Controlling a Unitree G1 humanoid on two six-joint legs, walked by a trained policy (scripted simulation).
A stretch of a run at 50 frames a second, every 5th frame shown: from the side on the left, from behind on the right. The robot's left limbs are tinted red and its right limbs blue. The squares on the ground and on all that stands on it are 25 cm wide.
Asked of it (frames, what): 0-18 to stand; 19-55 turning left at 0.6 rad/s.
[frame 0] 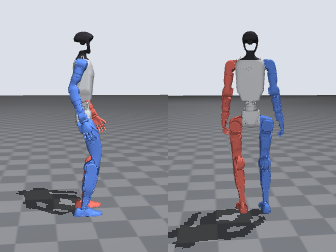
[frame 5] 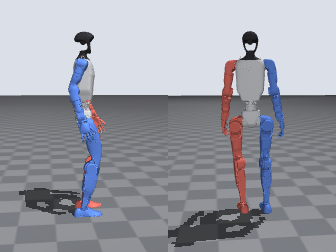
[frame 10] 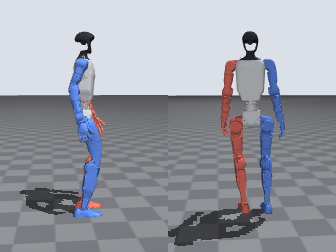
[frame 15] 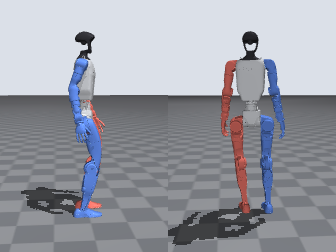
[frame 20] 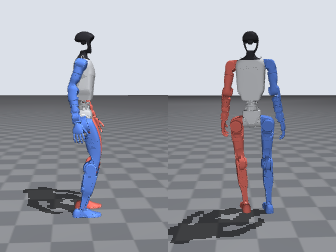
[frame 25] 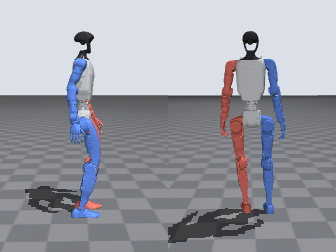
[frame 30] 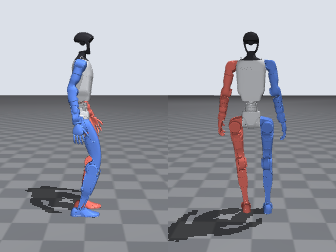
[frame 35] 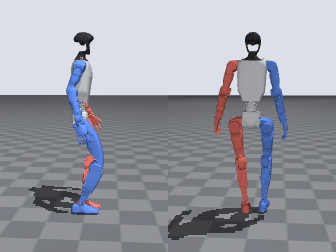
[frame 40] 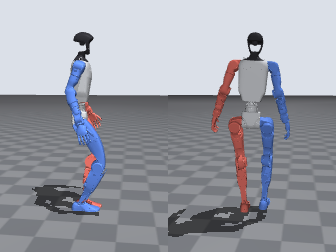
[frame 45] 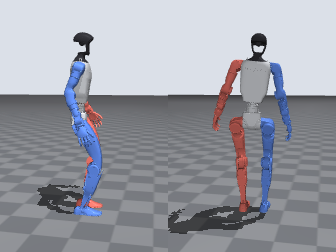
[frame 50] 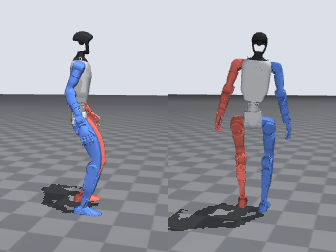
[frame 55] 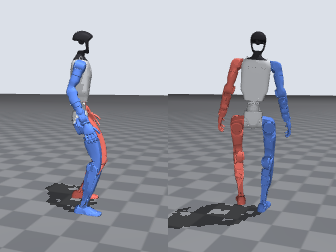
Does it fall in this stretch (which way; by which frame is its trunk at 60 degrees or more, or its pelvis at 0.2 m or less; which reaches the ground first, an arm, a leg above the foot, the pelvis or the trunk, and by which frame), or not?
no
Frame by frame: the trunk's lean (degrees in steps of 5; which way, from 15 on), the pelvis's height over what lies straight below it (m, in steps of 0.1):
0: 0, 0.8
5: 0, 0.8
10: 0, 0.8
15: 0, 0.8
20: 0, 0.8
25: 0, 0.8
30: 0, 0.8
35: 5, 0.8
40: 5, 0.8
45: 5, 0.8
50: 5, 0.8
55: 5, 0.8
